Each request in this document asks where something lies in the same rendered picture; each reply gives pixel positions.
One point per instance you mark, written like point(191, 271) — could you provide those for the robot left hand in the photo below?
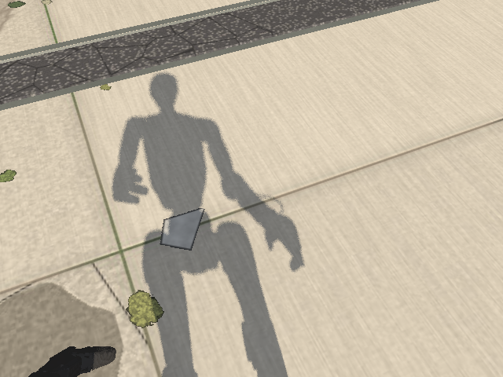
point(72, 362)

